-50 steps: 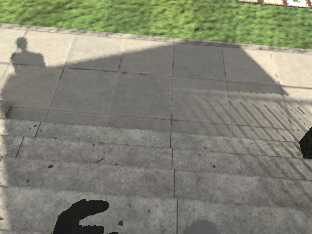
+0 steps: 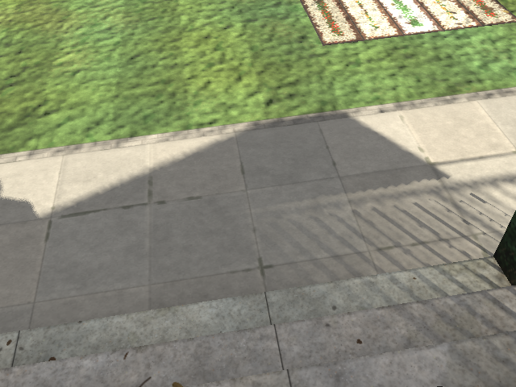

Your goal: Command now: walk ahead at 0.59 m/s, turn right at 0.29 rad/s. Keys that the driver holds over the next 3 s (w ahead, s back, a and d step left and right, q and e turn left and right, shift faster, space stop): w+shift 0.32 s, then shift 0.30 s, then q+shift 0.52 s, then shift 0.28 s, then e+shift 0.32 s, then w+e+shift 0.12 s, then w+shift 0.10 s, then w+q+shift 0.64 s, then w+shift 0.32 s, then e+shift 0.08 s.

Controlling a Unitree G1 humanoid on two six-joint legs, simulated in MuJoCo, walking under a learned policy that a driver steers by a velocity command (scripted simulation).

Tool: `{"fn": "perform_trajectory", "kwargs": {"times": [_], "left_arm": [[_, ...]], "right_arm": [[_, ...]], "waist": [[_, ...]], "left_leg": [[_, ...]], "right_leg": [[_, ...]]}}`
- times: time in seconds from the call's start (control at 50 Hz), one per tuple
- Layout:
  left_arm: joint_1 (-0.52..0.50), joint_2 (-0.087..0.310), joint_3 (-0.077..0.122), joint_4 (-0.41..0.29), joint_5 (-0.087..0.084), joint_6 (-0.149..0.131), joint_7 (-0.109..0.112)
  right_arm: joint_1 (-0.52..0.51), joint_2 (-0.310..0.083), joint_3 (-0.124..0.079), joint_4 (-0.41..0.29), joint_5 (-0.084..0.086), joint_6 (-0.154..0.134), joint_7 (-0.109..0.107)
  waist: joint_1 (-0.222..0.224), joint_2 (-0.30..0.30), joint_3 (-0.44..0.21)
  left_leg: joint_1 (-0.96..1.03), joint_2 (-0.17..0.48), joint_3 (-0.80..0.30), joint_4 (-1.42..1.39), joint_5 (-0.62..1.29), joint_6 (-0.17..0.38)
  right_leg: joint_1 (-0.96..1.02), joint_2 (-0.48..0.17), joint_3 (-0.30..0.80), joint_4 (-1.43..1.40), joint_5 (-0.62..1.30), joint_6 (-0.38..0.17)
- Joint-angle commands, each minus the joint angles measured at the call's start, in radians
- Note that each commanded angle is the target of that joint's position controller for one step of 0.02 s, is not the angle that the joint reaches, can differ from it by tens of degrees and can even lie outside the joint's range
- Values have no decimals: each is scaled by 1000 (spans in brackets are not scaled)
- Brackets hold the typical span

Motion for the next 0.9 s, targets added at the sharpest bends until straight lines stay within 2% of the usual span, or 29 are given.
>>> {"fn": "perform_trajectory", "kwargs": {"times": [0.02,0.06,0.08,0.1,0.12,0.14,0.16,0.2,0.22,0.26,0.3,0.32,0.34,0.42,0.48,0.52,0.54,0.56,0.58,0.6,0.62,0.66,0.68,0.7,0.74,0.76,0.8,0.86,0.9], "left_arm": [[-170,216,77,-142,14,-1,-27],[-62,143,65,-124,27,25,-9],[-84,32,43,-130,20,19,-14],[-116,-15,26,-218,-11,-13,-13],[-204,84,58,-251,17,-47,-19],[-249,129,75,-244,23,-64,-16],[-239,128,82,-219,23,-66,-16],[-161,75,72,-174,26,-37,-24],[-79,73,76,-127,29,-27,-23],[-64,106,86,-89,32,-16,-24],[-151,104,84,-87,42,-24,-28],[-229,85,68,-113,53,-31,-43],[-264,60,62,-106,47,-39,-56],[-346,46,52,-82,38,-69,-69],[-313,14,35,-59,16,-85,-36],[74,90,65,82,11,-87,-19],[230,111,77,138,25,-79,-20],[280,128,85,176,63,-76,-21],[378,162,81,204,46,-74,-38],[392,144,72,188,0,-69,-45],[334,101,51,171,-23,-67,-40],[197,94,43,158,15,-75,-15],[144,106,47,148,23,-81,-5],[89,74,32,129,-1,-87,4],[105,88,24,146,2,-89,10],[76,131,35,128,5,-89,11],[140,106,38,137,-19,-89,20],[252,94,35,162,-2,-65,40],[209,97,32,144,13,-55,53]], "right_arm": [[179,-160,-56,-11,31,-11,-6],[271,-122,-58,44,34,-13,-9],[349,-104,-44,65,25,-38,-11],[425,-225,-66,54,39,-64,-3],[541,-299,-116,104,64,-77,1],[527,-296,-125,129,56,-87,-10],[434,-258,-118,124,46,-87,-15],[302,-173,-92,97,37,-87,-14],[285,-193,-101,105,19,-99,-7],[256,-181,-104,123,46,-115,0],[364,-215,-119,164,49,-124,-4],[378,-212,-118,177,48,-125,-13],[411,-202,-116,193,50,-127,-17],[470,-170,-110,261,36,-111,-20],[518,-134,-103,313,13,-81,-59],[388,-172,-109,316,7,-66,-75],[354,-182,-114,323,25,-78,-67],[395,-168,-118,323,49,-81,-64],[552,-105,-117,317,90,-72,-66],[532,-115,-96,300,86,-76,-79],[421,-167,-105,303,60,-72,-76],[424,-159,-116,334,3,-49,-50],[386,-158,-123,344,-16,-29,-48],[272,-162,-133,311,-3,-15,-38],[291,-76,-116,328,5,0,-23],[341,-72,-118,352,6,6,-25],[146,-118,-144,263,-4,4,-25],[2,-93,-144,187,-19,4,-26],[-25,-94,-144,143,-6,6,-12]], "waist": [[-111,-262,73],[-111,-92,185],[-129,102,195],[-92,300,202],[-156,267,178],[-142,121,188],[-84,36,198],[8,63,130],[39,85,62],[81,0,42],[16,7,48],[2,-51,62],[-27,-34,81],[-134,34,169],[-197,83,204],[7,100,69],[95,12,22],[101,-189,86],[18,-299,-127],[77,-225,-219],[84,-99,-128],[-34,-103,-46],[-48,-169,-13],[-66,-112,97],[-91,-157,36],[-114,-201,-30],[-52,-202,17],[16,-159,99],[-4,-124,122]], "left_leg": [[480,15,70,-271,-125,58],[633,-4,78,-583,-342,81],[688,94,-118,-637,-421,95],[793,288,-534,-647,-125,121],[897,347,-851,-805,-211,167],[893,376,-828,-813,-211,175],[770,350,-683,-746,-133,175],[514,240,-431,-660,53,165],[404,210,-344,-642,86,173],[349,119,-203,-586,-45,164],[382,111,-192,-541,-36,168],[290,89,-144,-550,-211,183],[243,84,-148,-554,-246,195],[369,44,-93,-461,65,213],[553,22,-87,-292,301,211],[533,78,-123,59,501,226],[478,33,-76,219,578,200],[257,-104,4,636,-15,166],[-236,-168,3,911,-870,94],[-365,-117,-65,870,-800,103],[-366,-60,-80,664,-634,109],[-200,-10,-110,447,-305,107],[-137,-9,-102,419,-182,92],[-19,-3,-79,157,19,69],[144,7,-4,43,117,79],[183,-9,43,154,233,98],[-61,22,-12,89,378,131],[-238,35,-54,34,352,138],[-176,43,-47,-118,539,119]], "right_leg": [[-284,-202,232,-225,-242,-199],[-358,-163,251,-11,-264,-169],[-490,-50,127,398,-295,-116],[-798,86,29,589,-433,-76],[-1028,91,112,623,-376,-71],[-1068,79,184,664,-257,-45],[-1003,43,182,653,-142,-30],[-790,29,100,709,6,3],[-653,32,76,783,137,3],[-589,-2,82,698,379,14],[-587,1,27,585,534,4],[-489,4,-48,435,687,6],[-389,-4,-83,360,778,-4],[-269,-44,-230,46,797,-28],[-236,-96,-215,-217,733,-17],[36,-175,-148,-248,812,-68],[224,-128,-222,-342,853,-46],[395,-231,-161,-530,1006,-105],[995,-487,34,151,1747,-214],[1023,-530,91,152,1761,-262],[804,-483,46,3,1288,-267],[367,-472,47,-67,801,-303],[175,-477,59,-82,773,-311],[-56,-401,-86,-143,883,-256],[-113,-367,-164,-94,1038,-200],[-100,-369,-182,-31,1018,-190],[53,-355,-184,6,700,-159],[143,-418,-137,71,497,-155],[69,-418,-170,134,301,-125]]}}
